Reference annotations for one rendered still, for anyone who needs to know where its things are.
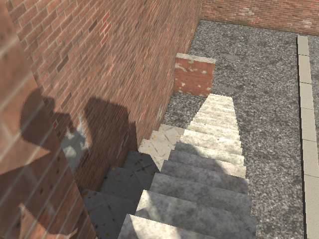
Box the stairs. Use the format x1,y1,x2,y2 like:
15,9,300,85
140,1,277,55
118,94,257,239

